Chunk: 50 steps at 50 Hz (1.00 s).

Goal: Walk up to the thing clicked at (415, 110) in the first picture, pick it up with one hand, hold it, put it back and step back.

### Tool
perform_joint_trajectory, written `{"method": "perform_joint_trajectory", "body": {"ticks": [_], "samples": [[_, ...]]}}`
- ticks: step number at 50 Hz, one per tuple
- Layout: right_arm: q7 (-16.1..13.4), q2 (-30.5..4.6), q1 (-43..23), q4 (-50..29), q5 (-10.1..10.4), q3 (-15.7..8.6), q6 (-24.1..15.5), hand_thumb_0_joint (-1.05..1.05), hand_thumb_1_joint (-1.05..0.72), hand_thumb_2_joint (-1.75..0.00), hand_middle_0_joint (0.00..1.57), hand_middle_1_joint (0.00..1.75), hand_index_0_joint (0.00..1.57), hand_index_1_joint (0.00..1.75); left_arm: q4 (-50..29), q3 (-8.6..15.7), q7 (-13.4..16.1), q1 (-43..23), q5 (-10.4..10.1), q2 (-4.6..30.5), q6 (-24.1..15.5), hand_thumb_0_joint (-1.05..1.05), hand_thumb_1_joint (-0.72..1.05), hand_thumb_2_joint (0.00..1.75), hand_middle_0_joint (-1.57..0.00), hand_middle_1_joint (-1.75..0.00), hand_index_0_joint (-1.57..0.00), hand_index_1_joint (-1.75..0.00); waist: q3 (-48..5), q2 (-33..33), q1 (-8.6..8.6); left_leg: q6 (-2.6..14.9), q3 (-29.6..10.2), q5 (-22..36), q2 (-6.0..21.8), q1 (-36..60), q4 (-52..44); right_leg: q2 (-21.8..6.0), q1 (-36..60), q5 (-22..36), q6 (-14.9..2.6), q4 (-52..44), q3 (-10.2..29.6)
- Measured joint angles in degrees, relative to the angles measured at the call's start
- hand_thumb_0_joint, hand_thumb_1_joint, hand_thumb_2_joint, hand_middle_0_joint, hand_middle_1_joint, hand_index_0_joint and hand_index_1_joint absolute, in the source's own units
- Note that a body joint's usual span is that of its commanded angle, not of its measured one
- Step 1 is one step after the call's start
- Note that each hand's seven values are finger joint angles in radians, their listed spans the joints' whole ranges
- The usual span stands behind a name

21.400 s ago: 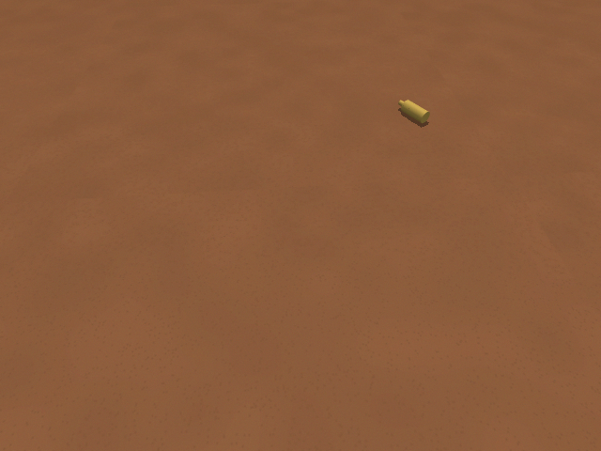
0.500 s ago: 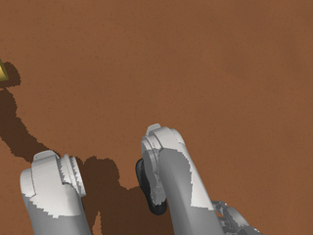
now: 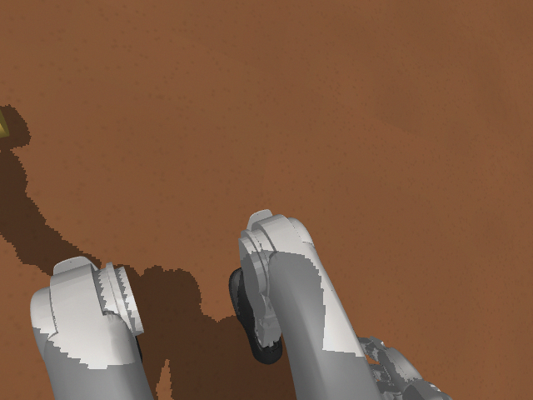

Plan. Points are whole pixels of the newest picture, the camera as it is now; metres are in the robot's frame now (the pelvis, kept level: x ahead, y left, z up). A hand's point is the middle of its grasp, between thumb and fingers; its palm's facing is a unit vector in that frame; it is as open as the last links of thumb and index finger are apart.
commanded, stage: approach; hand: left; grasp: from above
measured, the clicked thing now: out of the picture +0.52 +0.39 -0.29
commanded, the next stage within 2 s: close in in 0.78 s
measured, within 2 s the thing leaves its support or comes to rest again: neither
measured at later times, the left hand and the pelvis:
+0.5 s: hand out of the picture +0.52 +0.36 -0.16, palm faces -0.41 -0.10 -0.91, open 14.2 cm; pelvis +0.00 +0.00 +0.00, yaw -1 degrees
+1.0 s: hand out of the picture +0.51 +0.37 -0.16, palm faces -0.40 -0.10 -0.91, open 14.0 cm; pelvis +0.00 +0.00 +0.00, yaw -1 degrees
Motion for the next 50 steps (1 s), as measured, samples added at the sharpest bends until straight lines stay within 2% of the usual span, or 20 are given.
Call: {"method": "perform_joint_trajectory", "body": {"ticks": [4,8,14,17,21,24,28,31,34,37,42,46,50], "samples": [[0.0,0.0,0.2,-0.1,0.0,0.1,0.0,0.00,-0.91,-0.89,0.21,0.30,0.20,0.30,-0.1,-0.5,0.0,-0.1,0.0,-0.5,0.3,0.00,-0.55,1.02,-0.10,-1.05,-0.09,-1.04,-0.2,-0.1,0.03,0.02,0.1,0.3,0.0,-0.1,-0.1,0.0,-0.1,0.2,-0.35,0.0,0.0],[-0.1,0.2,0.4,0.2,0.0,0.2,-0.4,0.00,-0.91,-0.89,0.21,0.30,0.20,0.30,0.2,-2.3,0.3,-1.8,0.0,-0.9,0.6,0.00,-0.55,1.02,-0.09,-1.05,-0.09,-1.04,-0.6,-0.4,-0.26,0.04,0.2,0.6,-0.1,-0.5,-0.1,-0.1,-0.5,0.4,-0.52,0.1,0.0],[-0.6,0.5,0.4,0.6,-0.2,0.6,-1.1,0.00,-0.90,-0.88,0.21,0.30,0.20,0.30,2.0,-5.2,1.6,-6.0,0.4,-2.0,2.0,0.00,-0.55,1.01,-0.08,-1.04,-0.08,-1.03,-1.0,-0.5,-1.90,0.09,0.2,0.7,-0.2,-1.2,0.1,-0.2,-1.1,0.4,-0.82,0.2,0.0],[-0.8,0.5,0.7,0.0,-0.1,1.1,-1.1,0.00,-0.90,-0.88,0.21,0.30,0.20,0.30,2.9,-5.1,2.3,-7.7,1.1,-2.1,3.5,0.00,-0.55,1.02,-0.08,-1.04,-0.08,-1.03,-0.9,-0.2,-3.14,0.14,0.2,0.6,-0.1,-1.5,0.0,-0.2,-1.5,0.6,-0.98,0.1,0.0],[-0.8,0.2,1.4,-1.4,0.3,1.6,-0.4,0.00,-0.90,-0.88,0.21,0.30,0.20,0.30,2.8,-3.4,2.3,-8.2,1.5,-1.9,6.2,0.00,-0.55,1.02,-0.08,-1.03,-0.08,-1.02,-0.8,0.6,-4.38,0.28,0.3,0.5,0.3,-1.7,-0.3,-0.1,-1.9,0.8,-0.86,-0.3,0.0],[-0.8,-0.2,1.9,-2.2,0.9,2.0,0.5,0.00,-0.90,-0.88,0.21,0.30,0.20,0.30,1.9,-2.4,1.3,-6.9,0.5,-1.7,8.3,0.00,-0.55,1.02,-0.08,-1.03,-0.08,-1.02,-0.7,1.5,-4.60,0.38,0.5,0.4,0.6,-1.5,-0.8,-0.1,-1.9,0.9,-0.47,-0.7,0.2],[-0.9,-0.5,2.1,-2.7,1.5,2.3,1.5,0.00,-0.90,-0.88,0.21,0.30,0.20,0.30,1.8,-2.7,-1.5,-4.8,-2.4,-1.6,9.8,0.00,-0.55,1.02,-0.08,-1.03,-0.08,-1.02,-0.1,2.3,-4.07,0.49,0.9,0.4,0.8,-0.8,-1.3,-0.1,-1.4,0.8,0.10,-1.1,0.6],[-1.2,-0.7,1.9,-2.9,1.4,2.6,1.6,0.00,-0.90,-0.88,0.21,0.30,0.20,0.30,1.7,-3.3,-4.3,-3.5,-4.2,-1.3,9.0,0.00,-0.55,1.02,-0.08,-1.04,-0.08,-1.02,1.0,2.1,-3.31,0.49,1.0,0.7,0.8,-0.3,-1.5,-0.1,-0.9,1.0,0.29,-1.2,0.6],[-1.5,-0.8,1.6,-2.9,1.0,2.8,1.4,0.00,-0.90,-0.88,0.21,0.30,0.20,0.30,0.7,-3.3,-6.1,-2.9,-5.0,-0.8,6.4,0.00,-0.55,1.02,-0.08,-1.04,-0.08,-1.03,2.3,0.9,-2.54,0.21,0.8,1.0,0.6,-0.1,-1.2,-0.2,-0.6,1.3,0.06,-0.9,0.4],[-1.9,-1.1,1.4,-2.8,0.3,3.0,1.3,0.00,-0.90,-0.88,0.21,0.30,0.20,0.30,-1.6,-2.8,-5.8,-2.9,-4.1,-0.4,3.0,0.00,-0.55,1.02,-0.09,-1.04,-0.09,-1.03,3.1,-0.5,-1.71,-0.22,0.1,1.3,0.2,-0.2,-0.7,-0.3,-0.6,1.5,-0.22,-0.5,-0.1],[-1.9,-1.3,0.8,-2.0,-0.5,2.5,1.2,0.00,-0.90,-0.88,0.21,0.30,0.20,0.30,-4.4,-2.6,-2.4,-4.1,-0.9,-0.6,0.6,0.00,-0.56,1.03,-0.10,-1.04,-0.09,-1.03,2.2,-1.6,-1.28,-0.72,-0.7,1.3,-0.4,-0.8,0.0,-0.7,-0.8,1.2,-0.73,0.1,-0.8],[-1.6,-1.1,0.1,-1.5,-0.4,1.7,0.8,0.00,-0.91,-0.89,0.21,0.30,0.20,0.30,-2.0,-3.7,0.3,-6.7,-0.1,-0.5,2.7,0.00,-0.55,1.05,-0.10,-1.04,-0.09,-1.04,-0.1,-1.1,-2.25,-0.53,-0.6,0.9,-0.4,-1.3,0.0,-0.7,-1.2,0.9,-0.71,0.0,-0.8],[-1.5,-0.9,-0.6,-2.1,0.1,1.5,0.3,0.00,-0.91,-0.89,0.21,0.30,0.20,0.30,1.6,-5.7,0.0,-8.1,-0.6,-0.2,5.9,0.00,-0.55,1.06,-0.10,-1.04,-0.09,-1.04,-0.8,0.3,-3.19,0.22,-0.2,0.7,0.1,-1.5,-0.1,-0.5,-1.3,0.8,-0.42,-0.4,-0.5]]}}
